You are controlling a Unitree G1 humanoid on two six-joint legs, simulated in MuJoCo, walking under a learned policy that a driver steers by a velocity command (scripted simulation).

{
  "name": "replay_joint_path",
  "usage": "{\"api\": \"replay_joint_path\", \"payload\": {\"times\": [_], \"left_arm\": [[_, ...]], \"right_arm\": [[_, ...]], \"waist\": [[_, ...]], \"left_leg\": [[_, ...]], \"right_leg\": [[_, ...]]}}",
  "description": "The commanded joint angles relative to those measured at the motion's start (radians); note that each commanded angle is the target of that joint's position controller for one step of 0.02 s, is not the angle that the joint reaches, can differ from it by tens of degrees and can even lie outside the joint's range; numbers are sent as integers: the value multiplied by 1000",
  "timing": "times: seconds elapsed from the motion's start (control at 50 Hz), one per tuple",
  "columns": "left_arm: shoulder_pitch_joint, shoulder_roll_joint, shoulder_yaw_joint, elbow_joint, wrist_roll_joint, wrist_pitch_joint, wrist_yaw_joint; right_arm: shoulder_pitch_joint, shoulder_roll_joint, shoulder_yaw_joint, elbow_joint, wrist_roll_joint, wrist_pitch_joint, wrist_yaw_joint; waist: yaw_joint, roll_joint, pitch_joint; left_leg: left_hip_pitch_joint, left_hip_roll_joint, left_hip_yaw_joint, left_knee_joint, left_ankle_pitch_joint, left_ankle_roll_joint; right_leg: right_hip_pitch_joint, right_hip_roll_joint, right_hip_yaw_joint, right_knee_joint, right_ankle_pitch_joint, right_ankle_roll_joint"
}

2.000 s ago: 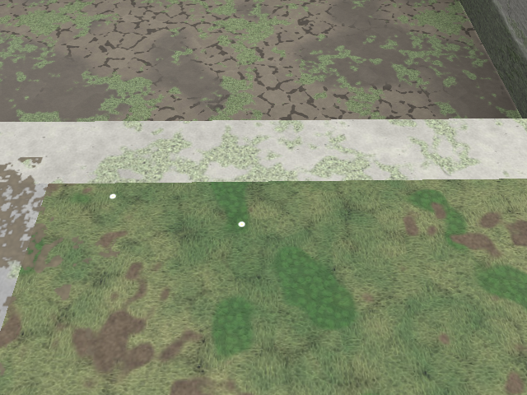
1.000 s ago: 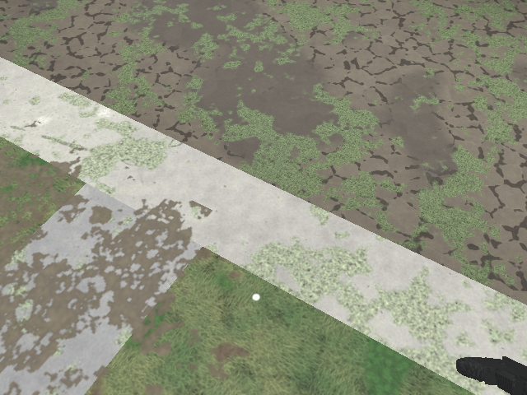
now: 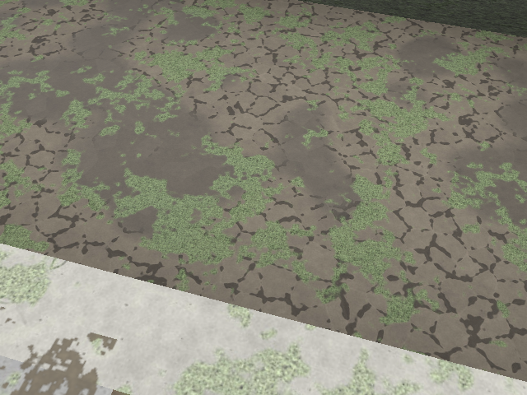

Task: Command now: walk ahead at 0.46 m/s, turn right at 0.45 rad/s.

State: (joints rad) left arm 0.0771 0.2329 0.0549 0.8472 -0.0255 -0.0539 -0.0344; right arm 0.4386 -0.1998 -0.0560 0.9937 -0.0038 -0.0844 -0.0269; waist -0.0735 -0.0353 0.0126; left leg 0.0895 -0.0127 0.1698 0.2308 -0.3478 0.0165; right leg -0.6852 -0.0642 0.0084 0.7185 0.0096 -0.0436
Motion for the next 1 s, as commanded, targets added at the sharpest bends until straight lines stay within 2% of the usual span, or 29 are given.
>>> {"api": "replay_joint_path", "payload": {"times": [0.02, 0.06, 0.08, 0.1, 0.12, 0.14, 0.16, 0.18, 0.2, 0.22, 0.26, 0.32, 0.38, 0.44, 0.5, 0.54, 0.56, 0.6, 0.68, 0.72, 0.74, 0.76, 0.78, 0.8, 0.82, 0.84, 0.88, 0.92, 1.0], "left_arm": [[-138, 19, -4, -115, 4, -1, -15], [-114, 30, 8, -132, 12, 4, -26], [-33, 57, 24, -120, 19, 4, -30], [137, 112, 53, -81, 20, 5, -28], [274, 178, 80, -50, 18, 13, -8], [287, 285, 86, -44, 27, 26, 20], [291, 274, 71, -80, 40, 22, 8], [219, 211, 65, -103, 38, 32, 2], [125, 155, 49, -120, 22, 38, 4], [65, 119, 36, -139, 21, 43, 12], [49, 124, 33, -167, 45, 55, 18], [89, 159, 40, -184, 58, 57, 36], [114, 170, 38, -209, 44, 72, 63], [117, 163, 31, -245, 29, 91, 84], [129, 153, 30, -274, 21, 103, 96], [158, 160, 37, -280, 25, 107, 101], [165, 161, 39, -286, 26, 109, 102], [208, 171, 43, -272, 13, 117, 105], [178, 179, 50, -300, -1, 132, 91], [128, 181, 51, -315, -27, 130, 88], [168, 148, 43, -318, -18, 129, 87], [227, 138, 47, -325, -23, 125, 86], [241, 215, 76, -308, 1, 112, 81], [221, 249, 90, -277, -6, 112, 81], [217, 227, 85, -252, -11, 125, 88], [222, 202, 77, -238, -5, 140, 96], [219, 155, 59, -231, -13, 148, 92], [156, 129, 42, -247, -21, 141, 92], [126, 81, 9, -242, -4, 123, 76]], "right_arm": [[19, -163, -29, -21, 9, -6, -10], [-11, -184, -33, -37, 13, 10, -20], [-29, -201, -37, -49, 15, 22, -29], [-67, -212, -36, -56, 16, 32, -33], [-102, -209, -30, -83, 15, 26, -30], [-19, -85, 3, -121, -49, 13, -15], [99, -106, 13, -108, -4, -13, 4], [-17, -159, -7, -134, 33, -13, 7], [-107, -165, -12, -165, 36, -7, -6], [-146, -180, -23, -166, 28, 4, -29], [-106, -182, -39, -174, 21, 45, -45], [-131, -161, -42, -214, 8, 71, -52], [-191, -162, -41, -255, -2, 88, -61], [-258, -167, -39, -294, -4, 101, -62], [-312, -157, -28, -325, -5, 93, -48], [-336, -154, -22, -331, -6, 80, -37], [-347, -153, -20, -333, -3, 73, -30], [-357, -151, -18, -348, 7, 57, -20], [-297, -170, -29, -333, 16, 40, 14], [-233, -174, -37, -311, 1, 36, 20], [-221, -220, -46, -316, -16, 41, 18], [-244, -286, -61, -327, -30, 55, 20], [-266, -266, -60, -352, -43, 61, 23], [-308, -217, -48, -379, -34, 66, 18], [-340, -184, -37, -388, -20, 73, 13], [-348, -165, -28, -392, -9, 77, 10], [-346, -154, -18, -395, -14, 86, 4], [-312, -145, -13, -396, -17, 96, -5], [-270, -185, -28, -388, -3, 116, -12]], "waist": [[18, 102, 114], [60, 126, 87], [106, 150, 29], [199, 160, -56], [268, 113, -136], [148, -202, -258], [156, -139, -556], [167, -40, -460], [139, 3, -262], [102, 82, -153], [51, 31, -93], [38, -13, -93], [42, -24, -125], [51, -36, -108], [65, -61, -86], [86, -84, -91], [97, -98, -96], [117, -109, -109], [101, -133, -115], [50, -95, -117], [71, 40, -148], [113, 352, -115], [108, 342, -104], [112, 219, -71], [120, 156, -44], [117, 144, -32], [113, 160, -18], [76, 190, -15], [42, 240, -50]], "left_leg": [[-84, 278, -28, -18, 622, 113], [-50, 281, 9, 115, 972, 90], [-60, 271, 22, 250, 1136, 71], [-134, 236, 30, 458, 1144, 38], [-325, 164, 33, 724, 902, -29], [-655, -24, -6, 1183, -290, -103], [-675, -57, -302, 1373, -347, -87], [-714, 0, -318, 1349, -272, -67], [-774, 27, -276, 1281, -212, -58], [-756, 53, -263, 1216, -159, -56], [-636, 61, -268, 1144, -96, -51], [-621, 32, -259, 1080, -44, -69], [-692, 13, -279, 1074, 11, -91], [-760, 6, -302, 1047, 46, -103], [-799, 11, -321, 906, 60, -106], [-777, 14, -324, 781, 56, -98], [-743, 11, -322, 725, 49, -94], [-682, 5, -308, 644, 44, -84], [-512, -13, -293, 443, 16, -44], [-347, 8, -277, 202, 223, -11], [-226, 166, -404, 160, 389, 44], [-187, 358, -603, 131, 663, 188], [-252, 441, -707, 106, 643, 259], [-288, 389, -614, 122, 562, 238], [-308, 308, -516, 132, 484, 197], [-312, 276, -467, 137, 460, 184], [-334, 226, -392, 129, 443, 194], [-256, 211, -372, 131, 390, 209], [-224, 215, -375, 154, 330, 212]], "right_leg": [[14, 21, -55, -69, 7, -28], [100, 80, -118, -81, -57, -61], [216, 124, -150, -67, -89, -75], [439, 155, -148, -110, -18, -101], [711, 106, -38, -208, 248, -149], [1027, -175, 356, -124, 815, -270], [1123, -353, 668, -221, 753, -431], [999, -293, 574, -273, 562, -385], [816, -227, 459, -298, 417, -329], [634, -174, 392, -335, 311, -280], [403, -113, 330, -386, 203, -268], [317, -82, 317, -387, 249, -284], [360, -72, 367, -375, 153, -274], [400, -51, 442, -378, -76, -249], [474, -29, 493, -361, -179, -228], [518, -25, 506, -343, -184, -217], [523, -26, 519, -337, -170, -215], [534, -35, 539, -303, -59, -215], [503, -15, 604, -293, 38, -178], [439, 36, 590, -261, -100, -113], [354, 114, 505, -130, -366, -61], [193, 315, 288, 119, -686, 2], [107, 282, 246, 384, -717, 47], [91, 238, 229, 507, -631, 68], [92, 228, 214, 554, -568, 82], [88, 227, 210, 618, -526, 97], [111, 225, 171, 665, -478, 121], [83, 206, 137, 532, -470, 138], [220, 111, 61, 140, -516, 132]]}}
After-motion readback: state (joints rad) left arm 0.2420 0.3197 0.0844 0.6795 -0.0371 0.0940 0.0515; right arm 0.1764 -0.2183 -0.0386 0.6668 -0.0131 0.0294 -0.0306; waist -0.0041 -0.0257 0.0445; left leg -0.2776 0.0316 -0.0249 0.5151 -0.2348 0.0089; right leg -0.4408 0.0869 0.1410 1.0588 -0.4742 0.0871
